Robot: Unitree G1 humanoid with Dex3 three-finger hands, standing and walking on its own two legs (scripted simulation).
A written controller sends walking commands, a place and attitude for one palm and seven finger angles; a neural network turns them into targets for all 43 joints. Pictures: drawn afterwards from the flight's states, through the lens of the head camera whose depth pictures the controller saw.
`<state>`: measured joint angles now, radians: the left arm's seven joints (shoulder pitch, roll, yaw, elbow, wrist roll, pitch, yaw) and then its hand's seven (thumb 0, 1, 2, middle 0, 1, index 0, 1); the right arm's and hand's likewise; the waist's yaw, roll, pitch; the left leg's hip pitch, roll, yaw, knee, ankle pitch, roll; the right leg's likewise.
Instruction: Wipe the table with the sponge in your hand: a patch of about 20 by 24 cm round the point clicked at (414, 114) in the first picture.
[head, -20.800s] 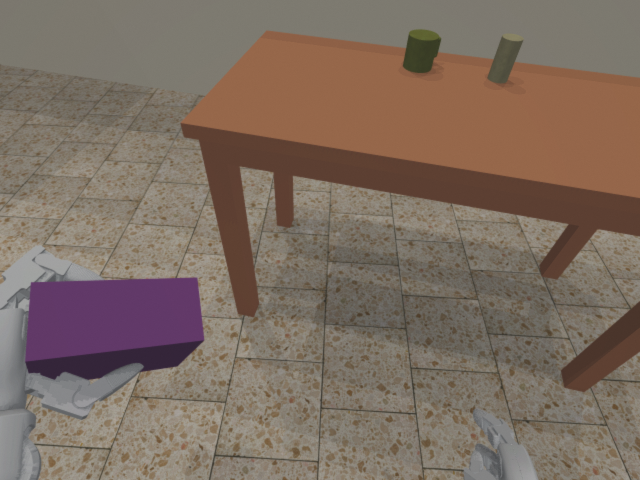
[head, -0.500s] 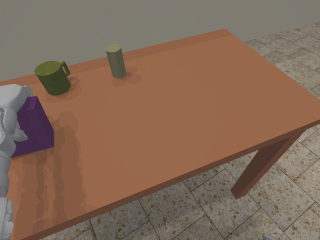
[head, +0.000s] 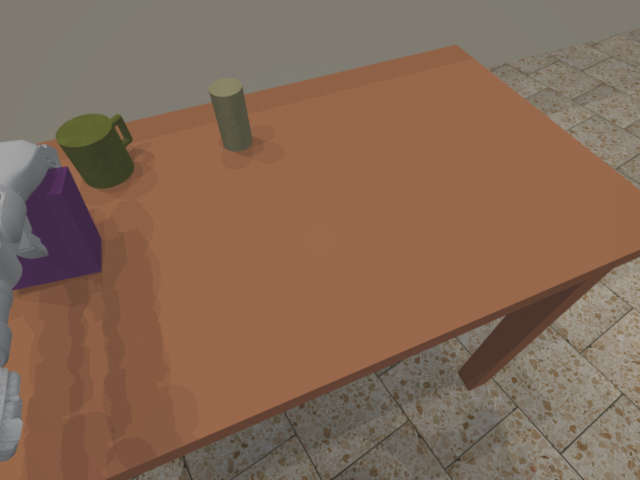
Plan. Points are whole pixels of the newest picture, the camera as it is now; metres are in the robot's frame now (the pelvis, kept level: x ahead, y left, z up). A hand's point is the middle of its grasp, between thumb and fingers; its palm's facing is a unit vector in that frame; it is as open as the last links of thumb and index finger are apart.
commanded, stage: slide across to the middle lane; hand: left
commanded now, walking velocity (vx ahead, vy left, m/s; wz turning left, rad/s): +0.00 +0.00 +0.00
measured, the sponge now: (44, 242) +0.38 +0.39 +0.07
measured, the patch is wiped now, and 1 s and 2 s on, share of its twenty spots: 0.60 0.60 0.75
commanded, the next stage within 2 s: wipe back along the middle lane in 0.42 s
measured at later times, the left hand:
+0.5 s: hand (86, 199) +0.40 +0.31 +0.12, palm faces -0.05 +0.00 -1.00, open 10.4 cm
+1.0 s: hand (106, 226) +0.37 +0.28 +0.12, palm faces +0.01 -0.01 -1.00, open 10.4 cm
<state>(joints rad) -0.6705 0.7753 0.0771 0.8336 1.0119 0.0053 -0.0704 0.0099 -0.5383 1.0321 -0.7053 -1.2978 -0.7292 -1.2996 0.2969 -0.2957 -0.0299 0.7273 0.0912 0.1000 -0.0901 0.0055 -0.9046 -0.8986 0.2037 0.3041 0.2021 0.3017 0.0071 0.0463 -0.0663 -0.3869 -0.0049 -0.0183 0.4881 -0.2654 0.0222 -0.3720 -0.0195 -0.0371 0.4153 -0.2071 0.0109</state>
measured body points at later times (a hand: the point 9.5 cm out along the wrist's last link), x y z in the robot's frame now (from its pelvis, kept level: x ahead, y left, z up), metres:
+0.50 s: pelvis +0.02 +0.00 +0.00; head +0.05 -0.02 +0.45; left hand +0.40 +0.31 +0.18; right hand +0.21 -0.23 -0.11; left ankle -0.02 +0.10 -0.74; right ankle -0.01 -0.14 -0.74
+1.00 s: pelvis +0.01 -0.02 +0.00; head +0.02 -0.06 +0.45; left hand +0.36 +0.27 +0.18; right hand +0.18 -0.27 -0.11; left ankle -0.02 +0.10 -0.74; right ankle -0.01 -0.14 -0.74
